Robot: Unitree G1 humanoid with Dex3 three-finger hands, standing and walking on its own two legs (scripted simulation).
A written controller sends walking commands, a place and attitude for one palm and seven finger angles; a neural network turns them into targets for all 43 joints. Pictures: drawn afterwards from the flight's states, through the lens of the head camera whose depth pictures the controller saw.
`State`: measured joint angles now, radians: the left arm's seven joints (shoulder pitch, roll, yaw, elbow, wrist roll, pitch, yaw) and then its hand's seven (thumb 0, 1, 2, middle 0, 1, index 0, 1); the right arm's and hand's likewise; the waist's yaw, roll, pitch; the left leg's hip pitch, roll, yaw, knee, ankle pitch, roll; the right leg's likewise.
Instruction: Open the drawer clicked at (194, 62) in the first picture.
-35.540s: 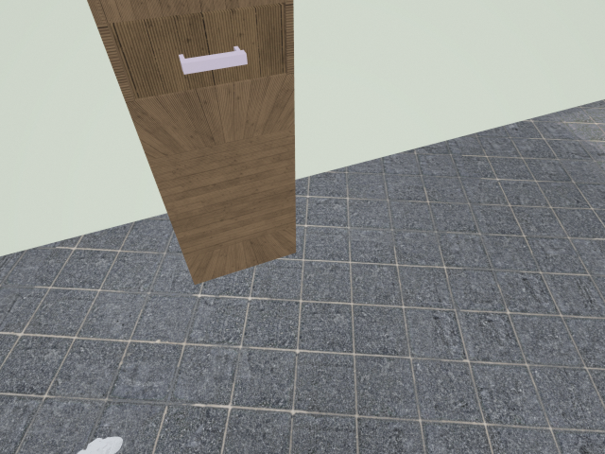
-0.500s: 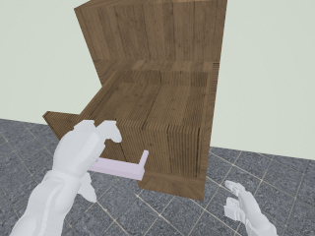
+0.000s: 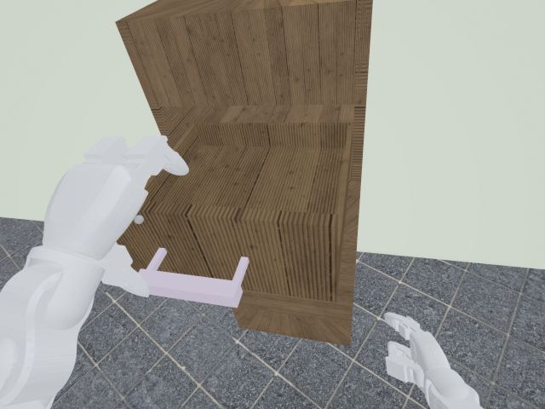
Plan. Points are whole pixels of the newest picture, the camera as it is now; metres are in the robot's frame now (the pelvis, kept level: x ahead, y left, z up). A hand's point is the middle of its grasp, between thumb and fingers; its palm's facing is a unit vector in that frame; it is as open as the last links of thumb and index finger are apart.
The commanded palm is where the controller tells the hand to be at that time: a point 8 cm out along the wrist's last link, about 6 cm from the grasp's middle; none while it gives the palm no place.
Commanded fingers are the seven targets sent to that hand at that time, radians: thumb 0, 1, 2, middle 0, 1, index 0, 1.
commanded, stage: lift the hand off the handle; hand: left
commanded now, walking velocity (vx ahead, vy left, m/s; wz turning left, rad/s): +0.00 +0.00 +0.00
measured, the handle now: (193, 273) +0.26 +0.16 +0.11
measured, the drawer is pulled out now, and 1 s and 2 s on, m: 0.30 0.30 0.30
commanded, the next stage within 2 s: draw the hand back to the body in 0.20 s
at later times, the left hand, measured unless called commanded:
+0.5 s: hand (120, 213) +0.23 +0.18 +0.26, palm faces +0.38 -0.13 -0.92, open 13.9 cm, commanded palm +0.18 +0.20 +0.31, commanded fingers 0.00 -0.50 0.30 -0.30 -1.20 -0.30 -1.20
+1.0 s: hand (92, 214) +0.22 +0.20 +0.27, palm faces +0.38 -0.58 -0.72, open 13.8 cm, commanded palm +0.16 +0.24 +0.30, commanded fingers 0.00 -0.29 0.39 -0.28 -1.07 -0.28 -1.07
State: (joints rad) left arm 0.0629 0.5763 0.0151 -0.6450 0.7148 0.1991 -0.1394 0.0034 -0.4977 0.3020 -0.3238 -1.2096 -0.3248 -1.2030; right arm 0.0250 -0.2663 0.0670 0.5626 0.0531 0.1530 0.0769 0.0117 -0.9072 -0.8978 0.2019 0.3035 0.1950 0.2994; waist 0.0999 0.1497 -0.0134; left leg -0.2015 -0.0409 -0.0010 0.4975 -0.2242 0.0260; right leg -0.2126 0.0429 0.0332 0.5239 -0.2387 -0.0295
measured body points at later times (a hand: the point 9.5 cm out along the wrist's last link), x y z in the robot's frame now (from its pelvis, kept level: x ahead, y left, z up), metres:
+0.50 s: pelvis +0.00 +0.01 +0.00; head -0.01 -0.05 +0.44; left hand +0.21 +0.19 +0.30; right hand +0.26 -0.16 -0.08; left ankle +0.03 +0.10 -0.74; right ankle +0.03 -0.10 -0.74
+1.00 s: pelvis +0.01 +0.01 +0.00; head +0.00 -0.03 +0.45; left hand +0.19 +0.23 +0.31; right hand +0.26 -0.16 -0.07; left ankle +0.03 +0.10 -0.74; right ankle +0.03 -0.10 -0.74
